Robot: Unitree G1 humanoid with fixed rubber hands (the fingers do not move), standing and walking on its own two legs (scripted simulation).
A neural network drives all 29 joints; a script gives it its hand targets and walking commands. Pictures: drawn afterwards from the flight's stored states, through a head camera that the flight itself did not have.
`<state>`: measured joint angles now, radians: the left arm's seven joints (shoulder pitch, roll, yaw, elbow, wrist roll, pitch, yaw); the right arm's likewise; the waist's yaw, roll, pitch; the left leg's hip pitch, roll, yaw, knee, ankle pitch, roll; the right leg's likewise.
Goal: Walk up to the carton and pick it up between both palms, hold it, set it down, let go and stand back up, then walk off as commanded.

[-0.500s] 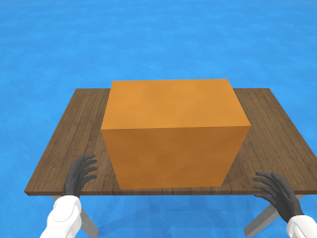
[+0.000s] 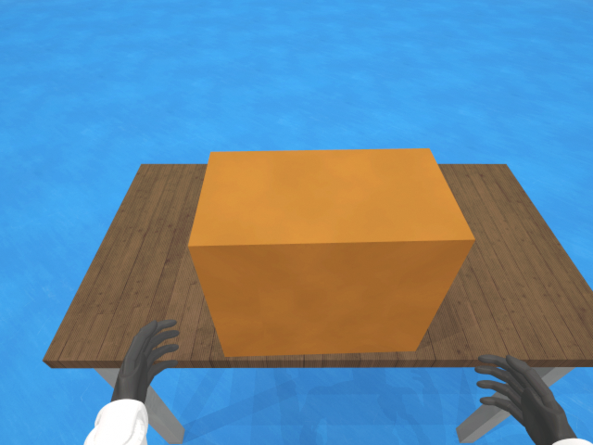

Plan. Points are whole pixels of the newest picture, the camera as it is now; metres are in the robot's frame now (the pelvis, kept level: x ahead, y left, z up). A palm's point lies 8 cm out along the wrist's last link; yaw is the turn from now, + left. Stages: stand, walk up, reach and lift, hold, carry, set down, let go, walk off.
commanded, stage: set down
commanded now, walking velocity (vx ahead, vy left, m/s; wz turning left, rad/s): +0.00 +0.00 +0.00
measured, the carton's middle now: (320, 259) +0.40 +0.00 +0.03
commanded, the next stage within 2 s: let go in 1.68 s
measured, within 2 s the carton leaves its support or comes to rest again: neither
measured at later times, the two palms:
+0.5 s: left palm (137, 409) +0.19 +0.23 -0.02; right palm (522, 431) +0.18 -0.25 -0.02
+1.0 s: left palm (137, 436) +0.17 +0.24 -0.06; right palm out of the picture +0.17 -0.23 -0.05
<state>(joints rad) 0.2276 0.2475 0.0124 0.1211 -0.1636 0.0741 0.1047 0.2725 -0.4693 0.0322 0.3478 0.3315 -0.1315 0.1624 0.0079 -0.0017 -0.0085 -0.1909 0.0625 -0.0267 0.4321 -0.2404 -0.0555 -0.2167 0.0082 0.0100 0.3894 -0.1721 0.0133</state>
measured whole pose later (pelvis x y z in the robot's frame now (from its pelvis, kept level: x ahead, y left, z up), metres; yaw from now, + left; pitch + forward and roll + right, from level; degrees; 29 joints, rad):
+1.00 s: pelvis +0.01 +0.00 +0.00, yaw +0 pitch +0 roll -1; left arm 0.27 0.24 0.01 0.33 -0.09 0.10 0.02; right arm 0.29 -0.27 0.03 0.44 0.09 -0.14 0.06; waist 0.01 0.00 0.06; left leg -0.16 0.06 -0.03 0.43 -0.26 -0.06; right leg -0.19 0.01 0.01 0.39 -0.19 0.01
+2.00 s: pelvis +0.02 +0.00 +0.00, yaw +0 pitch +0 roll -1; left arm 0.27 0.24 -0.01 0.44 -0.04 0.11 0.01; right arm 0.16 -0.21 0.03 0.76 0.00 -0.25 0.01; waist 0.01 0.00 0.08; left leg -0.16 0.06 -0.03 0.43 -0.28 -0.05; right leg -0.18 0.01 0.01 0.39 -0.21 0.01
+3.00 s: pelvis +0.01 +0.00 +0.00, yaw +0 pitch -1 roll -1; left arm 0.27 0.36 -0.01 0.94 0.03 -0.02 -0.02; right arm 0.30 -0.33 0.03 0.77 -0.01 -0.03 0.01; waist 0.01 0.00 -0.03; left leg -0.16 0.06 -0.03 0.43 -0.26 -0.05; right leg -0.18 0.01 0.01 0.39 -0.19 0.01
